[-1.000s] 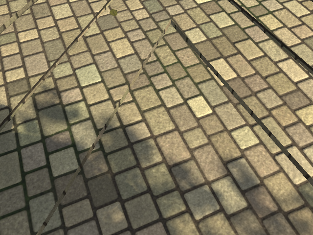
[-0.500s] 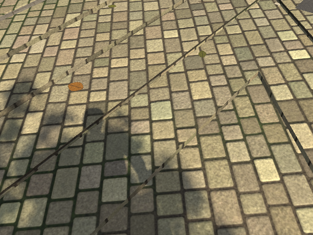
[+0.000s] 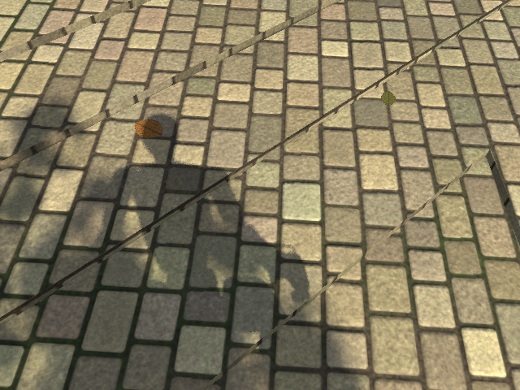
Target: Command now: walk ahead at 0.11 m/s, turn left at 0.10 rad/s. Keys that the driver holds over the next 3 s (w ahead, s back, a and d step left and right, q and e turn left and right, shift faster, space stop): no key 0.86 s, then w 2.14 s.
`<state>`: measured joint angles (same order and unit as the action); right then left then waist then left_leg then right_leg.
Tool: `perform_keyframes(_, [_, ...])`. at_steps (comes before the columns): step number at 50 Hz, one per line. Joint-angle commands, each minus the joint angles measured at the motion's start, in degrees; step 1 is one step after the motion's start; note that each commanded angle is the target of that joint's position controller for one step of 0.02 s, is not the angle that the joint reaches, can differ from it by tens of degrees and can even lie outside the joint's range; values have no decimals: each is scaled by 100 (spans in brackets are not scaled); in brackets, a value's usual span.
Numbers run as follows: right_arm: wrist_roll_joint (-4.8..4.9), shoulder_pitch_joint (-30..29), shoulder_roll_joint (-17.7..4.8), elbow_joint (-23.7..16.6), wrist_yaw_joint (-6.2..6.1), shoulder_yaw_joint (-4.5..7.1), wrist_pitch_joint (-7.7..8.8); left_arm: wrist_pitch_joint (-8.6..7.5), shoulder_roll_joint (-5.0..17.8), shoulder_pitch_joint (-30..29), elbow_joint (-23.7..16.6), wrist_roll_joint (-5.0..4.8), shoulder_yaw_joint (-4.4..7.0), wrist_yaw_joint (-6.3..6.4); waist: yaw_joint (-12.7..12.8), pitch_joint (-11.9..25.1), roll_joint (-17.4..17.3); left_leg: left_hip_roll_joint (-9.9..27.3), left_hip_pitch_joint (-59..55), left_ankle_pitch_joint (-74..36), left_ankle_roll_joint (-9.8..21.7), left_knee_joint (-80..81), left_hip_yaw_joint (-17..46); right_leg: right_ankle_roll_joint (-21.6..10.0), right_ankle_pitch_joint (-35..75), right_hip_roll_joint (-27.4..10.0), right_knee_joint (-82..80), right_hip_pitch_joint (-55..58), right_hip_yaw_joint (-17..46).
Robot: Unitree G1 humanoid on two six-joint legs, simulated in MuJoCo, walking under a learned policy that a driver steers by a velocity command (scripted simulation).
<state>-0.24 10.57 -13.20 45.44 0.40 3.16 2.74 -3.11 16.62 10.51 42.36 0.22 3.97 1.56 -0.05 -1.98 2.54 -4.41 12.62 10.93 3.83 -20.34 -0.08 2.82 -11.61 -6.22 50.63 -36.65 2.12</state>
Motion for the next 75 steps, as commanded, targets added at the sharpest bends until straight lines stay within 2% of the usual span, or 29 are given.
perform_keyframes(1, [3, -279, -795, -245, -92, 167, 46, -17, 193, 298, -212, 1, 13, -44, 125, 801, -718, 1327, -117, -4227, 865, 220, 309, -39, 851, 142, -847, 1037, -99])
perform_keyframes(4, [25, -151, -782, -52, -75, 138, -5, -6, 320, 52, -316, 5, 44, -92, 45, 713, -745, 1494, -299, -3733, 785, -44, 551, -191, 740, 258, -1352, 1214, -61])
perform_keyframes(6, [101, -256, -723, 10, -65, 98, -28, -23, 348, 195, -292, 67, 71, -133, 234, 676, -664, 1395, -222, -3121, 591, -468, 614, -413, 1087, 385, -2065, 1723, -151])
perform_keyframes(7, [82, -51, -649, 67, -64, 73, -17, -44, 513, 273, -269, 104, 119, -128, 215, 754, -405, 1093, -144, -2436, 326, -748, 552, -548, 2568, 285, -2459, 2252, -15])
perform_keyframes(8, [-57, 483, -555, 121, -60, 61, 31, -71, 860, 224, -332, 147, 178, -104, -142, 990, 144, 626, 211, -1211, 26, -1108, 376, -804, 4655, -281, -2187, 3030, 477])
perform_keyframes(9, [-73, 1098, -353, 330, -86, 5, 39, -31, 614, 204, -319, 171, 113, -89, -297, 1472, 709, 423, 607, 283, -271, -1441, 293, -1444, 5020, -842, -2003, 3717, 989])
perform_keyframes(10, [-36, 861, -492, 351, -110, 15, -34, 28, 276, 215, -302, 110, 33, -111, -113, 1584, 794, 439, 515, 1012, -414, -1585, 273, -1683, 4429, -998, -2161, 3570, 1286])
perform_keyframes(11, [13, 645, -517, 308, -121, 28, -143, 79, 159, 44, -272, 85, -14, -135, -170, 1449, 788, 494, 481, 1152, -445, -1439, 295, -1621, 3542, -920, -2300, 3296, 1330])
perform_keyframes(13, [10, 495, -532, 383, -148, 26, -366, 142, 263, -446, -363, 39, 7, -188, -268, 939, 432, 538, 140, 660, -375, -726, 293, -1168, 2033, -457, -2338, 2513, 919])
perform_keyframes(15, [12, 425, -736, 494, -157, 81, -471, 112, 363, -390, -380, 35, 43, -237, -72, 684, -7, 540, 238, 492, -221, -644, 343, -869, 1680, -48, -2190, 2417, 453])
perform_keyframes(21, [15, 474, -583, 769, -191, 51, -373, 116, 222, -435, -182, 21, 34, -150, -49, 741, -182, 623, 195, -222, -247, -604, 360, -888, 2286, 88, -1911, 2857, 235])
perform_keyframes(31, [11, 655, -525, 1133, -255, 8, -319, 259, 177, -630, 154, -5, 63, -73, -61, 233, -292, 687, 465, 460, -218, -342, 391, -723, 1358, 278, -2056, 2834, 87])
perform_keyframes(43, [1, 878, -378, 1402, -271, -58, -230, 302, 182, -585, 674, -25, 63, -3, -65, 44, -268, 650, 515, 748, -236, -197, 306, -655, 966, 345, -2218, 2858, 86])
perform_keyframes(45, [46, 1042, -448, 1468, -278, -28, -240, 319, 178, -456, 819, -62, 72, 8, -90, 9, -436, 680, 558, 2040, -47, -3, 404, -639, -779, 581, -2079, 2689, -131])
perform_keyframes(47, [110, 1137, -680, 1376, -296, 41, -188, 241, 220, -668, 782, -102, 81, -2, -227, -452, -731, 1091, 551, 3241, 362, 421, 1024, -571, -1853, 818, -1645, 1843, -351])
perform_keyframes(48, [141, 1217, -822, 1360, -299, 83, -115, 142, 156, -887, 705, -155, 65, -41, -306, -723, -982, 1527, 347, 3456, 602, 804, 1580, -524, -1498, 897, -1239, 1356, -570])
perform_keyframes(49, [167, 1096, -982, 1332, -301, 136, -31, 37, 119, -1017, 653, -193, 52, -89, -293, -1017, -1220, 1991, 180, 3248, 811, 1033, 2083, -557, -1033, 747, -872, 915, -549])
perform_keyframes(50, [165, 1015, -946, 1318, -296, 140, 48, -57, 140, -1008, 645, -198, 56, -133, -246, -1128, -1260, 2215, -52, 2703, 907, 991, 2234, -627, -946, 552, -747, 610, -404])
perform_keyframes(52, [198, 956, -776, 1313, -254, 108, 128, -202, 104, -782, 715, -228, 61, -226, -74, -1039, -1161, 2118, -427, 1529, 769, 629, 1861, -739, -1042, 478, -1230, 726, -478])
perform_keyframes(54, [171, 714, -764, 1213, -189, 90, 130, -243, 210, 186, 1120, -229, 178, -272, 371, -524, -923, 1511, 207, 207, 417, -164, 1086, -807, -515, 852, -1943, 2640, -711])
perform_keyframes(55, [172, 596, -674, 1103, -177, 55, 165, -264, 581, 923, 1335, -207, 321, -269, 650, -160, -251, 946, 834, -749, 111, -1497, 453, -1099, -626, 402, -2433, 3614, 309])
perform_keyframes(56, [147, 611, -400, 908, -203, -10, 239, -277, 1096, 1720, 1477, -194, 437, -308, 842, 389, 1189, 199, 1992, 145, -331, -3660, -151, -1875, -1149, -844, -3484, 4716, 2776])
perform_keyframes(57, [197, 468, -468, 797, -182, 12, 329, -320, 754, 1753, 1520, -110, 260, -348, 708, 540, 1156, 146, 2654, 1975, -268, -4898, 538, -2167, -1236, -1545, -4128, 4788, 4125])
perform_keyframes(58, [317, 428, -596, 772, -134, 61, 373, -367, 473, 1181, 1404, -93, 124, -347, 411, 72, 626, 527, 2955, 1729, -56, -5337, 738, -1994, -1296, -1570, -4043, 4304, 3560])
perform_keyframes(60, [302, 313, -504, 801, -100, 80, 381, -390, 268, 567, 1221, -78, 17, -357, 155, -214, 13, 1032, 2882, 694, 149, -4907, 590, -1605, -977, -1075, -4209, 3673, 2225])
perform_keyframes(63, [173, 325, -473, 847, -86, 166, 261, -336, 197, 733, 1306, -26, -66, -290, 60, -137, 152, 1192, 2462, 84, -5, -4221, 308, -1375, 162, -584, -4391, 3408, 1114])
perform_keyframes(66, [116, -177, -355, 648, -90, 159, 197, -280, 419, 1066, 1428, -25, -56, -176, 150, -253, 49, 1183, 2838, -364, -295, -3494, 143, -1485, 638, -592, -4527, 3423, 811])
perform_keyframes(71, [139, -1100, -308, 318, -32, 73, 198, -197, 511, 1255, 1478, -41, -39, -95, 352, -477, 170, 1072, 2849, -1059, -429, -2101, 43, -1446, 601, -634, -4635, 3343, 484])
perform_keyframes(75, [159, -1677, -306, 74, 82, -12, 245, -107, 530, 1549, 1567, -102, -5, -102, 482, -619, 126, 844, 2710, -657, -301, -1575, -282, -1448, 761, -821, -4604, 3656, 334])
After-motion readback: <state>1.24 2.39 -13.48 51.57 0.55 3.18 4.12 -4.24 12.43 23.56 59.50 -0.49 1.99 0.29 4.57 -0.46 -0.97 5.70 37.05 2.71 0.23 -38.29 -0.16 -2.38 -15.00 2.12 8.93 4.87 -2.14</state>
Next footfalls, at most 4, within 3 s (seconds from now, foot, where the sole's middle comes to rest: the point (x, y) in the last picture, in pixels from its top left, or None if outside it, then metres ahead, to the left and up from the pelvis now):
0.14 right None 0.18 -0.14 -0.78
1.56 left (224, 354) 0.51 0.10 -0.74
2.10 right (333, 330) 0.59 -0.18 -0.78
2.52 left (245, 222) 0.91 0.05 -0.75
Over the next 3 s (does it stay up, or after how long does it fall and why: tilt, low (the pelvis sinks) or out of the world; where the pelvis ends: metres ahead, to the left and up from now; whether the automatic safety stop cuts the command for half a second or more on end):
stays up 0.97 -0.05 0.03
